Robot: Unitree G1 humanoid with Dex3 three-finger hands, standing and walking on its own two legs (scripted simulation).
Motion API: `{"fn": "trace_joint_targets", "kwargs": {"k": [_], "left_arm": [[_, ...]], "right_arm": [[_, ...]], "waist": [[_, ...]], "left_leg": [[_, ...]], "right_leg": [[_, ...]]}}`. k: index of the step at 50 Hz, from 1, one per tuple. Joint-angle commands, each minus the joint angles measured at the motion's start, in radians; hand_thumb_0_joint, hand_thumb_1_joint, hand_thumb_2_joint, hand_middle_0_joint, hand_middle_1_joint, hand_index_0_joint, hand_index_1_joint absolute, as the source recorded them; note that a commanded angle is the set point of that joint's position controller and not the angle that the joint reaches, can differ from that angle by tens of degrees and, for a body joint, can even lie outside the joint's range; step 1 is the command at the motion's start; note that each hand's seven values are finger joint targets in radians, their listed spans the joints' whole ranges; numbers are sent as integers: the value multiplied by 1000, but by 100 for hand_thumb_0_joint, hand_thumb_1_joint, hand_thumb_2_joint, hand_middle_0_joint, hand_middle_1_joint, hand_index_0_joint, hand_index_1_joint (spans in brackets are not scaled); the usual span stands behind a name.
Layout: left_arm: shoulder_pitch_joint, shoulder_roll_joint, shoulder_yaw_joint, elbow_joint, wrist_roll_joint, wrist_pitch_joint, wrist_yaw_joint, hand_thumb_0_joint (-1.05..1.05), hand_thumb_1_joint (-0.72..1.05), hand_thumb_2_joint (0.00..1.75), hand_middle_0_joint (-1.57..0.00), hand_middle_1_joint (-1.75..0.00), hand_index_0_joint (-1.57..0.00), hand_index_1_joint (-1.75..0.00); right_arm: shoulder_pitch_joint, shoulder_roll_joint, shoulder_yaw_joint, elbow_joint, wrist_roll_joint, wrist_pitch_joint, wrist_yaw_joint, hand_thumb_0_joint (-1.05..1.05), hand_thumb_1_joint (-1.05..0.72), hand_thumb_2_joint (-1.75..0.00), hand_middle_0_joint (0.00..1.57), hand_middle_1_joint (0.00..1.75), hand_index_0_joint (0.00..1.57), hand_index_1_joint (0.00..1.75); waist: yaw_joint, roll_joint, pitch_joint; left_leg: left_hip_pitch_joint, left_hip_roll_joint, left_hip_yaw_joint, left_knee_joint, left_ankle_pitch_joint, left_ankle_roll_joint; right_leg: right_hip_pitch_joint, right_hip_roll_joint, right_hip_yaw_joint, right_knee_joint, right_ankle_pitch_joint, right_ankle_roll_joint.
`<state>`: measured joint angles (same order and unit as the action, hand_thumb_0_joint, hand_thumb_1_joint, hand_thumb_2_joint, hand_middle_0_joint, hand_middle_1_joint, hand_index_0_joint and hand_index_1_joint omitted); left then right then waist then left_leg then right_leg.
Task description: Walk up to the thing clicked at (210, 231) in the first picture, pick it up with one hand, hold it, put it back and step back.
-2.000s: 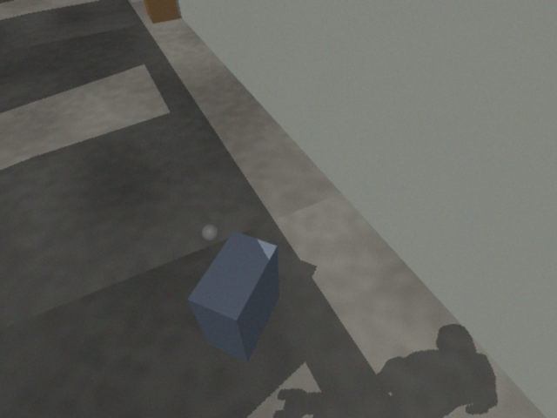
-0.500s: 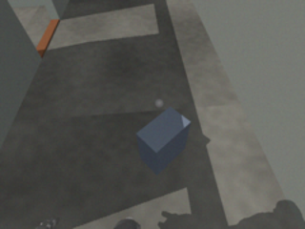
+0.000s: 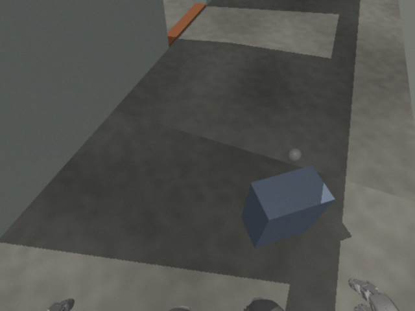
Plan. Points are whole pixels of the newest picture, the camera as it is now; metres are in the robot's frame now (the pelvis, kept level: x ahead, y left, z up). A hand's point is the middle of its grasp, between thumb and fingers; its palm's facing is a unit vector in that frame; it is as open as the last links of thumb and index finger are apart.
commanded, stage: walk up
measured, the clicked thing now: (294, 154) +0.97 -0.53 -0.72
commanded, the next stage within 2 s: stand in 1.98 s
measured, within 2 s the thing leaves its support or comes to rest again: neither
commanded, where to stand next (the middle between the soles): +0.07 +0.01 m, yaw +43 degrees
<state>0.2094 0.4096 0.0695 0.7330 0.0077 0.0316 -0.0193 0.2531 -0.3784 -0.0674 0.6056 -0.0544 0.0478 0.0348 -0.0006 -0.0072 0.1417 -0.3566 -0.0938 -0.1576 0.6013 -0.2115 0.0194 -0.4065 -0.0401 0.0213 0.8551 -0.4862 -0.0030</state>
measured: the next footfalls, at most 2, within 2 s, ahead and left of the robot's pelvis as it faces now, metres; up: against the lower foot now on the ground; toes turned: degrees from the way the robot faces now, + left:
right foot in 0.08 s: +0.07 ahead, -0.13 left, +0.00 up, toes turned +4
left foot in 0.50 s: -0.03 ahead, +0.13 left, +0.00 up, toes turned +25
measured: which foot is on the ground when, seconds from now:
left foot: down 0.00-0.10, up 0.12-0.48, down 0.50-0.92, up 0.94-1.00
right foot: up 0.00-0.06, down 0.08-0.52, up 0.54-0.88, down 0.90-1.00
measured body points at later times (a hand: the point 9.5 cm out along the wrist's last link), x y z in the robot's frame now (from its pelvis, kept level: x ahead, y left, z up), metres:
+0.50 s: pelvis -0.03 -0.01 -0.01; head -0.01 +0.01 +0.44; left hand -0.10 +0.34 -0.10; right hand +0.18 -0.29 -0.10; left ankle -0.07 +0.12 -0.73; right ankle +0.03 -0.13 -0.73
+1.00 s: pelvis +0.00 -0.02 -0.01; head +0.05 -0.01 +0.43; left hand -0.11 +0.28 -0.11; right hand +0.28 -0.21 -0.13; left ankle -0.07 +0.09 -0.68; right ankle +0.11 -0.09 -0.73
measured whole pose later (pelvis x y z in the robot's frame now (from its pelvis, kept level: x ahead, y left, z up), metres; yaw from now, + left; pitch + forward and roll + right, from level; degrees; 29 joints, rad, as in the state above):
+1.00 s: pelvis +0.00 -0.02 -0.01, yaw +37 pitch -3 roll +1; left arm 0.22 0.38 0.04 0.80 0.02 -0.01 -0.02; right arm 0.24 -0.41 -0.04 0.76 0.00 0.01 -0.04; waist 0.02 0.03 0.15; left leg -0.45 -0.08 -0.12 1.06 -0.54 0.02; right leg -0.37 -0.07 -0.08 0.75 -0.33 -0.02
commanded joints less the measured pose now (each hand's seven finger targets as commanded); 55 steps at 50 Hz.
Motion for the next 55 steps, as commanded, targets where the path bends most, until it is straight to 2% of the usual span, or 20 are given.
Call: {"fn": "trace_joint_targets", "kwargs": {"k": [1,3,4,5,7,10,18,24,25,26,27,28,32,40,44,45,46,47,51,55], "left_arm": [[116,158,53,-68,-15,-49,41,0,90,90,-20,-30,-20,-30],[199,183,67,-55,-5,-66,52,0,90,90,-20,-30,-20,-30],[224,282,92,-57,15,-73,58,0,90,90,-20,-30,-20,-30],[132,349,103,-85,30,-76,61,0,90,90,-20,-30,-20,-30],[-28,345,103,-123,23,-71,53,0,90,90,-20,-30,-20,-30],[-17,247,78,-105,21,-89,60,0,90,90,-20,-30,-20,-30],[69,306,107,-111,48,-83,6,0,90,90,-20,-30,-20,-30],[26,283,83,-112,28,-43,-17,0,90,90,-20,-30,-20,-30],[59,218,62,-111,20,-33,-16,0,90,90,-20,-30,-20,-30],[84,136,34,-124,10,-28,-21,0,90,90,-20,-30,-20,-30],[64,185,42,-124,14,-26,-15,0,90,90,-20,-30,-20,-30],[-10,254,59,-120,16,-36,-7,0,90,90,-20,-30,-20,-30],[128,229,57,-35,3,-48,-3,0,90,90,-20,-30,-20,-30],[76,185,44,-38,-9,-54,15,0,90,90,-20,-30,-20,-30],[140,190,51,9,4,-66,24,0,90,90,-20,-30,-20,-30],[173,250,69,10,16,-72,27,0,90,90,-20,-30,-20,-30],[149,305,79,-4,19,-77,25,0,90,90,-20,-30,-20,-30],[40,345,84,-33,23,-76,23,0,90,90,-20,-30,-20,-30],[2,241,57,-11,19,-75,26,0,90,90,-20,-30,-20,-30],[35,245,64,3,34,-71,14,0,90,90,-20,-30,-20,-30]], "right_arm": [[-11,-264,-105,-116,-19,-25,-3,0,-90,-90,20,30,20,30],[-62,-226,-89,-141,-3,-20,0,0,-90,-90,20,30,20,30],[-87,-167,-69,-162,6,-20,-2,0,-90,-90,20,30,20,30],[-6,-146,-64,-133,0,-14,-8,0,-90,-90,20,30,20,30],[71,-250,-97,-89,-9,1,-11,0,-90,-90,20,30,20,30],[63,-244,-105,-44,4,2,30,0,-90,-90,20,30,20,30],[-14,-214,-73,2,44,-34,29,0,-90,-90,20,30,20,30],[178,-227,-79,130,51,-72,-9,0,-90,-90,20,30,20,30],[219,-268,-90,145,44,-82,-24,0,-90,-90,20,30,20,30],[196,-362,-107,118,27,-87,-37,0,-90,-90,20,30,20,30],[136,-419,-108,75,22,-91,-43,0,-90,-90,20,30,20,30],[142,-433,-110,94,39,-89,-40,0,-90,-90,20,30,20,30],[98,-285,-52,95,51,-115,-60,0,-90,-90,20,30,20,30],[93,-288,-53,62,42,-101,-73,0,-90,-90,20,30,20,30],[22,-255,-40,35,63,-73,-73,0,-90,-90,20,30,20,30],[44,-198,-27,28,76,-72,-75,0,-90,-90,20,30,20,30],[67,-159,-12,30,69,-66,-81,0,-90,-90,20,30,20,30],[94,-217,-31,51,57,-61,-99,0,-90,-90,20,30,20,30],[78,-260,-54,132,50,-65,-68,0,-90,-90,20,30,20,30],[58,-213,-37,160,42,-70,-36,0,-90,-90,20,30,20,30]], "waist": [[-6,205,-206],[65,100,-251],[96,-118,-237],[35,-264,-194],[-25,-187,-164],[-27,-137,-85],[84,-262,-87],[-12,-71,-182],[-38,73,-194],[-30,301,-140],[-22,214,-106],[-48,226,-37],[20,200,-79],[-1,215,-140],[60,119,-193],[70,-69,-251],[59,-220,-201],[31,-249,-204],[20,-146,-73],[57,-222,-85]], "left_leg": [[27,171,-277,-101,381,172],[-62,100,-242,44,306,110],[-239,-11,-132,202,50,49],[-343,-84,9,377,-325,-12],[-274,61,5,585,-301,-23],[-234,67,24,619,-127,-43],[-175,109,169,227,-223,-63],[210,48,241,-98,-127,-18],[303,70,117,-193,-189,17],[337,283,-315,-310,-370,105],[220,422,-572,-358,-449,215],[119,445,-611,-391,-446,277],[208,261,-184,-169,250,177],[82,223,-137,-12,676,189],[-39,153,-129,155,380,119],[-102,68,-56,331,192,66],[-268,-49,27,444,-293,29],[-261,34,35,574,-455,16],[-200,58,66,553,-266,-4],[-161,64,136,314,-230,-17]], "right_leg": [[129,76,-66,-143,104,-11],[288,33,-13,-383,248,-42],[378,-173,233,-499,256,-84],[338,-437,468,-554,319,-150],[171,-531,472,-559,210,-307],[132,-266,111,-501,248,-160],[267,-281,-14,-509,8,-184],[95,-281,-157,-226,22,-119],[-11,-222,-183,-30,-16,-76],[-268,-90,-195,204,-122,-8],[-333,-60,-79,254,-85,8],[-282,-94,-9,277,-72,-6],[-216,-95,2,178,70,-16],[14,-9,-74,-19,109,-29],[246,15,-61,-282,294,-73],[331,-145,147,-373,349,-118],[360,-362,424,-487,343,-179],[288,-488,567,-526,278,-315],[131,-268,190,-496,143,-207],[173,-202,83,-507,5,-183]]}}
